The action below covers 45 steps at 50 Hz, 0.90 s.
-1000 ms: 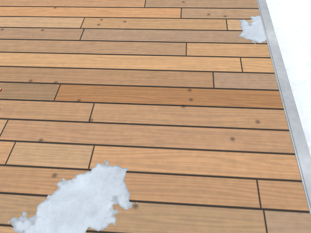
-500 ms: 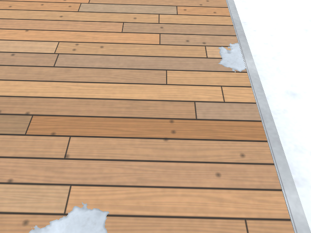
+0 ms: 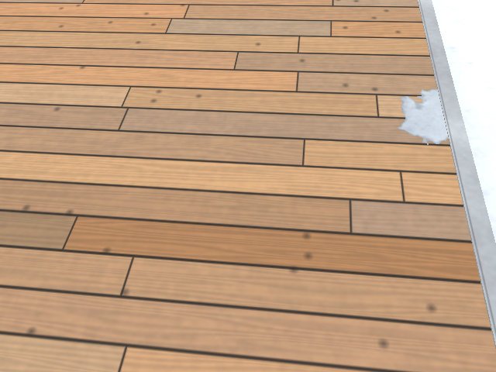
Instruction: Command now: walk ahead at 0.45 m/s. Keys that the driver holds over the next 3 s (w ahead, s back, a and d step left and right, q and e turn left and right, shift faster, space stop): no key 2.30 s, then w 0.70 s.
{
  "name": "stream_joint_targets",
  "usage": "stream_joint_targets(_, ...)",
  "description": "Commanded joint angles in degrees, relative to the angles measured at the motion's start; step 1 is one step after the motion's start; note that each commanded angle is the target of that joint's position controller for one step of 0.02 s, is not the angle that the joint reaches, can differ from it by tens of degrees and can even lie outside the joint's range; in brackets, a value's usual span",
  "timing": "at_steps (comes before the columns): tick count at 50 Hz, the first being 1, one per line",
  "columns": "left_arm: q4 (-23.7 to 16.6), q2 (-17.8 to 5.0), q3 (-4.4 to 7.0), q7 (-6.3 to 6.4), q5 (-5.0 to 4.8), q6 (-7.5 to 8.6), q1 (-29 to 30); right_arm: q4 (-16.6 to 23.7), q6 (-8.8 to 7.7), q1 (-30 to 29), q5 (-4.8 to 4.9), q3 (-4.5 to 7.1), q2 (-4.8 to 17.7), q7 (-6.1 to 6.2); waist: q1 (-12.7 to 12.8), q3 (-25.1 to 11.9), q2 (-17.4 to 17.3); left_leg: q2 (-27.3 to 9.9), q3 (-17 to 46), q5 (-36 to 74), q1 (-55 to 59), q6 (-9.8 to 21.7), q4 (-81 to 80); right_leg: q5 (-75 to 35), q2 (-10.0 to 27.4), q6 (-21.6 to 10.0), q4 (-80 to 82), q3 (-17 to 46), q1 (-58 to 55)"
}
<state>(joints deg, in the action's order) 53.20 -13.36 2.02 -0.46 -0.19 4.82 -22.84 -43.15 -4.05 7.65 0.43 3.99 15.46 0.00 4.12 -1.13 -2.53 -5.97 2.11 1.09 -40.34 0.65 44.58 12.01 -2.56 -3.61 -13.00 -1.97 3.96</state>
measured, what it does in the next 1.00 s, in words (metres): walks ahead: left foot, then right foot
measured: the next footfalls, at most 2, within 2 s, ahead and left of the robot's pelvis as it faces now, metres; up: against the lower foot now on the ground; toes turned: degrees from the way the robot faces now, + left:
left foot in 0.18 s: +0.29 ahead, +0.14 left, +0.00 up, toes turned +2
right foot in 0.52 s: +0.25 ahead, -0.11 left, +0.00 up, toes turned +0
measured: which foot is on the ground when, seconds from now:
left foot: up 0.00-0.16, down 0.18-1.00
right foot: down 0.00-0.20, up 0.22-0.50, down 0.52-1.00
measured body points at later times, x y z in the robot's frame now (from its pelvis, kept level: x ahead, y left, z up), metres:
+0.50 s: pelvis +0.17 +0.04 -0.02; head +0.19 +0.03 +0.43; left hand +0.26 +0.30 -0.15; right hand +0.30 -0.21 -0.14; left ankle +0.25 +0.13 -0.75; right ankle +0.20 -0.11 -0.75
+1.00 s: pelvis +0.23 +0.01 -0.01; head +0.24 +0.01 +0.44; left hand +0.28 +0.26 -0.16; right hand +0.30 -0.24 -0.16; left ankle +0.25 +0.13 -0.75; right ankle +0.21 -0.11 -0.75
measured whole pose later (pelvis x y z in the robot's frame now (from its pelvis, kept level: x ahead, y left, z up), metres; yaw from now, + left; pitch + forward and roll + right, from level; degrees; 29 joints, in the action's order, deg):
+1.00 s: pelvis +0.23 +0.01 -0.01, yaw +0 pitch -1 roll +0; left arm 58.2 -11.4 2.0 1.8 0.1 0.6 -12.4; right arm -60.9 0.3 8.3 0.0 2.1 12.8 1.9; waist -0.1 2.4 0.1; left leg -0.8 -1.4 -13.5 -14.0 -0.2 28.7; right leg 17.7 0.7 0.1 -29.2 -0.5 10.2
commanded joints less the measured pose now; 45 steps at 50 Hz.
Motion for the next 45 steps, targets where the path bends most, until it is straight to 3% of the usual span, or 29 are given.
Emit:
stream_joint_targets(1,-2.20,-9.38,1.87,0.70,-0.28,0.33,-0.29,5.14,-0.98,-7.50,0.24,-0.39,0.91,-0.87,0.02,4.13,6.55,1.33,-1.69,5.19,-0.61,-0.11,-8.03,-19.11,13.46,-6.23,4.54,6.81,-0.92)
stream_joint_targets(4,-0.84,-9.63,1.78,1.04,-0.16,-0.94,-2.50,6.40,-1.66,-11.30,0.06,-0.81,0.29,-2.13,0.96,4.59,6.83,3.75,-3.42,5.30,4.06,0.62,-13.14,-28.43,13.61,-5.42,-0.01,5.06,-2.48)
stream_joint_targets(6,-0.48,-10.10,1.91,1.25,-0.21,-1.52,-2.06,6.51,-1.95,-10.85,-0.03,-0.56,1.42,-2.71,-0.21,3.49,8.20,4.86,-3.11,2.76,7.13,2.09,-15.16,-33.59,14.47,-4.61,-3.91,5.67,-4.67)
stream_joint_targets(8,-0.96,-11.05,2.25,1.52,-0.50,-1.75,0.71,4.27,-2.20,-3.67,-0.77,0.53,4.39,-2.53,-4.72,-0.85,9.32,7.21,-3.91,2.58,16.82,4.36,-18.82,-42.75,13.40,-2.73,-11.80,5.69,-6.21)
stream_joint_targets(9,-1.30,-10.56,2.06,1.48,-0.39,-1.71,1.05,2.06,-2.42,2.78,-1.27,1.39,6.75,-2.11,-7.63,-5.06,7.59,6.47,-3.90,11.99,27.01,6.06,-21.41,-42.34,10.48,-0.88,-19.95,4.18,-4.13)
stream_joint_targets(10,-2.85,-8.02,1.14,1.36,1.10,-1.17,-0.46,0.62,-2.40,10.14,-2.84,2.04,10.91,-1.43,-8.53,-14.13,0.84,-4.32,5.86,37.74,47.49,10.46,-14.01,-23.84,7.07,1.45,-35.00,3.15,9.11)
stream_joint_targets(11,-0.73,-1.78,-0.92,0.56,1.20,-0.77,-10.63,0.20,-1.45,11.01,-2.70,1.43,10.80,-1.32,-5.32,-23.71,-12.18,-19.78,23.01,50.93,64.12,21.53,-12.85,25.59,-0.63,5.11,-54.95,3.64,25.45)
stream_joint_targets(12,1.24,-7.31,0.49,0.19,-0.37,-0.72,-10.74,-0.13,-0.47,12.92,-1.20,0.85,7.27,-1.51,-7.87,-27.56,-6.53,-18.13,25.67,38.61,61.67,21.36,-15.45,29.45,0.71,5.14,-60.37,10.86,26.91)
stream_joint_targets(13,-0.91,-9.68,1.38,0.35,-1.74,-1.15,-3.93,0.35,0.06,7.63,-0.47,0.39,6.22,-1.32,-7.29,-18.48,-4.40,-15.06,19.65,29.04,53.10,18.56,-18.97,25.94,3.31,5.46,-60.32,8.77,30.34)
stream_joint_targets(14,-2.12,-8.84,1.38,1.00,-1.43,-1.96,0.80,0.67,0.23,2.29,-0.33,-0.44,4.04,-1.08,-5.65,-11.44,-0.94,-11.68,15.41,21.61,43.62,16.11,-22.10,21.91,5.59,6.14,-56.65,6.78,30.26)
stream_joint_targets(15,-2.37,-8.10,1.61,1.68,-0.58,-3.06,2.37,0.78,0.25,-1.27,-0.80,-0.98,2.73,-1.02,-3.88,-7.32,-0.08,-10.08,12.74,16.36,34.78,14.83,-24.82,18.89,7.25,6.69,-52.55,6.73,27.30)
stream_joint_targets(16,-2.29,-6.78,1.54,2.12,-0.13,-4.18,1.40,0.46,0.34,-3.52,-1.57,-0.91,2.85,-1.02,-1.84,-5.57,-2.01,-8.20,10.14,12.04,27.15,13.61,-27.30,16.55,8.20,6.99,-47.73,6.42,21.55)
stream_joint_targets(18,-1.50,-3.82,1.01,2.79,0.27,-5.35,-0.61,-0.25,0.40,-5.87,-2.61,-0.68,3.37,-1.09,-0.14,-4.70,-4.50,-5.67,5.60,9.72,19.35,13.22,-29.47,14.93,6.85,7.37,-39.33,4.03,13.68)
stream_joint_targets(20,-1.45,-3.71,0.90,3.05,0.67,-5.80,0.18,-1.37,0.50,-5.35,-2.43,-0.56,3.77,-0.72,-0.66,-6.40,-4.89,-5.49,4.82,4.15,19.12,13.25,-30.06,10.16,6.66,6.86,-32.79,3.61,10.19)
stream_joint_targets(22,-1.42,-4.69,1.25,2.91,0.77,-6.25,1.59,-2.27,1.15,-5.59,-1.77,-0.56,4.25,-0.24,-0.85,-6.21,-4.47,-5.22,5.12,-10.34,17.54,11.99,-31.31,3.01,6.35,5.96,-27.23,2.99,6.68)
stream_joint_targets(24,-1.45,-4.85,1.47,2.67,1.55,-6.41,2.91,-3.22,1.86,-5.94,-1.17,-0.97,3.58,0.09,-0.39,-3.55,-3.97,-3.35,4.90,-26.28,13.86,8.77,-31.80,-1.03,5.27,4.60,-21.48,1.69,2.71)
stream_joint_targets(26,-2.66,-6.04,1.54,2.79,2.21,-6.26,4.73,-5.13,2.26,-3.34,-1.15,-1.71,1.81,0.25,-1.02,1.18,-1.31,-0.55,4.36,-34.68,12.54,3.82,-30.07,-0.12,8.08,2.37,-13.40,5.14,3.68)
stream_joint_targets(27,-3.06,-9.99,2.33,3.19,1.50,-6.12,6.63,-5.61,2.38,-0.67,-1.15,-1.32,2.53,0.42,-4.13,3.74,4.30,2.83,1.53,-31.79,14.35,1.68,-27.59,6.88,9.67,0.91,-11.32,6.74,8.90)
stream_joint_targets(28,-2.17,-9.35,2.46,3.05,1.03,-5.71,7.76,-6.02,2.65,-0.54,-1.18,-1.25,2.54,0.91,-4.61,4.74,9.29,4.91,-1.54,-25.55,21.21,0.45,-24.55,17.67,8.67,0.40,-8.28,7.17,17.23)
stream_joint_targets(29,-2.04,-6.76,1.83,2.91,1.28,-5.05,8.99,-6.41,2.80,-0.78,-1.23,-1.16,2.84,1.28,-4.83,5.16,10.50,4.95,-1.89,-21.26,25.57,0.31,-22.05,19.98,8.24,1.23,-5.89,7.37,20.54)
stream_joint_targets(30,-1.75,-5.57,1.49,2.77,1.52,-4.45,10.12,-7.02,2.96,-0.19,-1.20,-1.18,2.36,1.51,-5.49,4.70,11.20,4.83,-2.16,-18.23,27.96,0.64,-20.86,18.35,8.19,2.21,-5.15,7.33,21.28)
stream_joint_targets(32,-1.36,-4.82,1.31,2.50,1.14,-3.44,10.49,-8.54,3.22,1.12,-1.51,-1.07,2.56,1.66,-5.48,3.81,9.25,4.43,-1.96,-15.31,28.41,1.33,-20.45,12.56,7.52,3.19,-6.43,6.53,18.78)
stream_joint_targets(35,-0.01,-5.51,1.43,2.50,0.57,-2.94,8.51,-10.12,2.94,0.67,-1.13,-1.14,2.03,1.41,-4.42,1.91,5.55,4.08,-1.79,-11.01,27.81,1.65,-20.36,3.28,6.88,2.95,-9.40,5.49,13.61)
stream_joint_targets(39,1.19,-5.31,1.32,2.54,0.44,-3.07,7.68,-12.13,2.93,0.60,-0.71,-1.05,2.25,1.37,-3.84,-0.19,3.42,3.88,-1.95,-4.82,29.29,1.40,-19.25,-4.83,6.32,2.45,-11.36,4.49,10.25)
stream_joint_targets(45,2.70,-4.69,1.18,2.47,0.32,-3.61,7.84,-14.91,3.65,1.21,-0.43,-1.01,2.65,1.86,-3.98,-0.10,2.35,3.68,-1.96,-1.32,30.75,1.25,-18.46,-9.27,5.63,2.33,-11.75,3.57,8.91)
Over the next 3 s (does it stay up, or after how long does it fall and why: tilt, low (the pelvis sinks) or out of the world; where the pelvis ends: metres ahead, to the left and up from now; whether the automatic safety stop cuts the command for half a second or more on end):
stays up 0.48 0.03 -0.03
